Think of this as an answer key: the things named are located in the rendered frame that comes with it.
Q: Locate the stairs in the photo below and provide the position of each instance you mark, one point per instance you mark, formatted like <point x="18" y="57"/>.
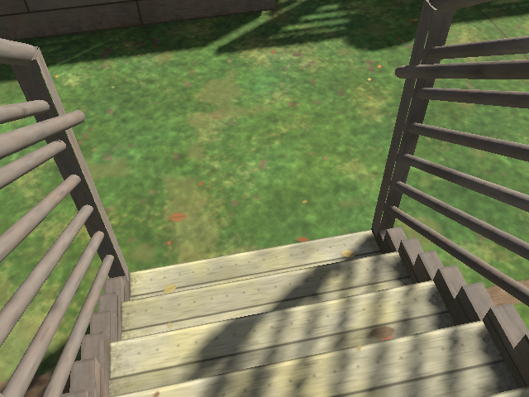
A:
<point x="331" y="317"/>

